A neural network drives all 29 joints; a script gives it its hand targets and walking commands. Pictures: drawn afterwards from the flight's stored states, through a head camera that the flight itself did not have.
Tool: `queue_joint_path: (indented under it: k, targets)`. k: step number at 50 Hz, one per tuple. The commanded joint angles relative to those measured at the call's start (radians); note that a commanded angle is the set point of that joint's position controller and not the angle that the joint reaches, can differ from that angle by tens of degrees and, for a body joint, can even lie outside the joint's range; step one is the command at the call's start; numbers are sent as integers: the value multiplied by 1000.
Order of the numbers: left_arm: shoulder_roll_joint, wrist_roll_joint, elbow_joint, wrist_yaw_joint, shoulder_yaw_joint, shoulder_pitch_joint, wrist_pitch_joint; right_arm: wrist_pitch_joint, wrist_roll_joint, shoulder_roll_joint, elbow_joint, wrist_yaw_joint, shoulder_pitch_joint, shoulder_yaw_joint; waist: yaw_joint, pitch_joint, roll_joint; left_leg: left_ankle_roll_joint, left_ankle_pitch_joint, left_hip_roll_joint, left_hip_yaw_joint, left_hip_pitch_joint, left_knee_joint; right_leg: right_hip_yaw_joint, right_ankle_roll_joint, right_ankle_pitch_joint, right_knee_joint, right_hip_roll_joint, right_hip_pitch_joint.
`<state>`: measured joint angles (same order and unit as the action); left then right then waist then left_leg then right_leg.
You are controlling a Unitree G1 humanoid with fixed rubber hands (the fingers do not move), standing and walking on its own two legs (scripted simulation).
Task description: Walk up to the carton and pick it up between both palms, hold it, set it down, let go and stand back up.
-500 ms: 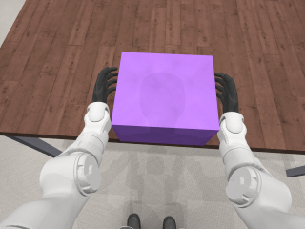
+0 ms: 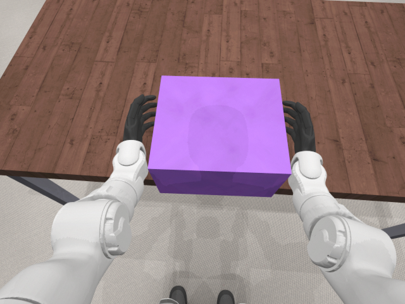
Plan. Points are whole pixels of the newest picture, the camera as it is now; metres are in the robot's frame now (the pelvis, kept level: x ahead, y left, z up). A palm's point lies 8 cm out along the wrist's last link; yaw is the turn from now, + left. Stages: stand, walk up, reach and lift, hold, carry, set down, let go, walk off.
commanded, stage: reach and lift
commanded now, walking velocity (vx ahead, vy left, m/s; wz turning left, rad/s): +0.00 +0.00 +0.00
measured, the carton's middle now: (217, 137) +0.45 -0.02 -0.02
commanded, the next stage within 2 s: none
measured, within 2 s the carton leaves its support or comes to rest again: leaves its support in 0.38 s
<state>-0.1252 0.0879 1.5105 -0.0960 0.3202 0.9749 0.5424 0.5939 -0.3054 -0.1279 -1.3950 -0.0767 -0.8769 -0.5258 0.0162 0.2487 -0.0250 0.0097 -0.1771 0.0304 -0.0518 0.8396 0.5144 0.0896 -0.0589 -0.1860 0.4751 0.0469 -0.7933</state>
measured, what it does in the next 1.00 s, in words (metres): stands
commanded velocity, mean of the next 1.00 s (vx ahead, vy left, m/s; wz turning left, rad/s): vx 0.00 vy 0.00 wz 0.00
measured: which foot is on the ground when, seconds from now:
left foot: down 0.00-1.00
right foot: down 0.00-1.00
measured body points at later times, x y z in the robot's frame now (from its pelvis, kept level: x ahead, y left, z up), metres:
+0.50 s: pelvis -0.01 +0.01 -0.01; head +0.06 +0.00 +0.44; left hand +0.42 +0.17 +0.03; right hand +0.41 -0.17 +0.03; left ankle +0.01 +0.11 -0.72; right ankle -0.01 -0.08 -0.72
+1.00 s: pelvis -0.01 +0.01 +0.02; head +0.03 +0.01 +0.47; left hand +0.43 +0.17 +0.10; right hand +0.41 -0.17 +0.09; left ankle +0.01 +0.11 -0.72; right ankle -0.01 -0.08 -0.72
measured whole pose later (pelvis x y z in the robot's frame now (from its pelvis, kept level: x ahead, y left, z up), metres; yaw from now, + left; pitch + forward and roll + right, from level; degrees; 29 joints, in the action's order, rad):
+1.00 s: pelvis -0.01 +0.01 +0.02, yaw +0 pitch +13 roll -1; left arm -0.14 -0.03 1.37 -0.09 0.18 0.93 0.26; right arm 0.21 -0.06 -0.10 -1.10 -0.09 -0.78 -0.29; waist 0.02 0.17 -0.02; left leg 0.02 -0.14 0.01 -0.06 0.46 0.38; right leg 0.07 -0.04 -0.14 0.33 0.04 -0.42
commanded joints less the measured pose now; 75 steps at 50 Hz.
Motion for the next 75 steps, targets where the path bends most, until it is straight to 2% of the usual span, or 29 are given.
queue_joint_path:
  k: [1, 11, 17, 25, 26, 27, 29, 35, 41, 49, 60, 68, 75]
  targets:
    - [594, 106, -61, 151, -204, 488, 36, 56, -145, 538, 19, 185, -582, 267, 12, 743, 24, -26, 303, -12, 4, -291, 40, -23, 82, 676, 95, -36, 509]
    - [619, 6, -91, 155, -294, 559, 45, 5, -52, 586, 86, 181, -623, 372, 20, 779, 11, -23, 251, -25, 22, -279, 69, -35, 82, 629, 124, -24, 515]
    - [669, -68, -132, 150, -364, 612, 48, -46, 27, 651, 170, 173, -657, 467, 27, 807, 9, -25, 246, -32, 40, -288, 93, -47, 81, 604, 142, -15, 524]
    - [753, -175, -291, 130, -478, 729, 26, -165, 149, 764, 325, 159, -690, 595, 50, 822, -15, -28, 201, -47, 73, -307, 108, -70, 72, 518, 156, -10, 515]
    - [751, -192, -380, 136, -443, 893, -6, -186, 135, 668, 267, 171, -795, 504, 89, 701, -51, -56, 91, -41, 66, -317, 69, -61, 62, 344, 131, -8, 410]
    - [768, -177, -353, 138, -435, 878, -29, -182, 127, 693, 260, 175, -788, 485, 61, 731, -27, -46, 101, -30, 63, -383, 77, -45, 52, 289, 104, -8, 369]
    - [767, -180, -324, 137, -435, 848, -50, -187, 139, 690, 280, 176, -801, 481, 59, 759, -33, -49, 156, -27, 63, -424, 90, -42, 42, 335, 94, -6, 405]
    - [705, -134, -260, 153, -361, 768, -103, -245, 164, 676, 303, 167, -767, 488, 52, 664, -4, -37, 176, -28, 60, -468, 0, -46, 52, 424, 29, -24, 536]
    - [662, -67, -287, 163, -289, 680, -154, -299, 166, 667, 372, 163, -682, 488, 30, 556, 10, -36, 217, -14, 49, -547, -97, -56, 53, 476, -48, -41, 635]
    - [686, -40, -446, 155, -298, 632, -219, -332, 181, 677, 498, 161, -641, 528, 5, 561, 4, -47, 302, -5, 42, -672, -124, -59, 55, 512, -100, -40, 701]
    - [757, -74, -683, 143, -419, 563, -326, -401, 285, 713, 652, 128, -597, 666, 27, 568, 20, -36, 351, -33, 77, -718, -125, -77, 75, 593, -107, -37, 783]
    - [757, -51, -807, 163, -414, 479, -478, -500, 355, 706, 738, 100, -569, 700, 19, 444, 41, -23, 312, -49, 77, -755, -161, -82, 89, 560, -138, -34, 822]
    - [739, 1, -931, 184, -389, 383, -640, -553, 350, 665, 800, 92, -548, 666, 10, 337, 35, -27, 299, -49, 54, -823, -193, -70, 92, 486, -181, -25, 844]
